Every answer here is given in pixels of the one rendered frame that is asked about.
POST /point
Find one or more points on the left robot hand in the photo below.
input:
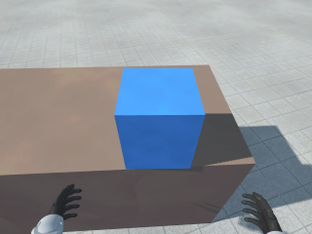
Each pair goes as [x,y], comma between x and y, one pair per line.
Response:
[59,206]

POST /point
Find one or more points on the pedestal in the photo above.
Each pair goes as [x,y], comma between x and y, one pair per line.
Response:
[57,128]

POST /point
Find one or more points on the robot left forearm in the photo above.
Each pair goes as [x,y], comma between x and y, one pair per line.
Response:
[49,224]

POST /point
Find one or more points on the right robot hand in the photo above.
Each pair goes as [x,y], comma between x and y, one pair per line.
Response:
[267,222]

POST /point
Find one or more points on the carton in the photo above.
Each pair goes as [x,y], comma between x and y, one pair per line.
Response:
[159,117]

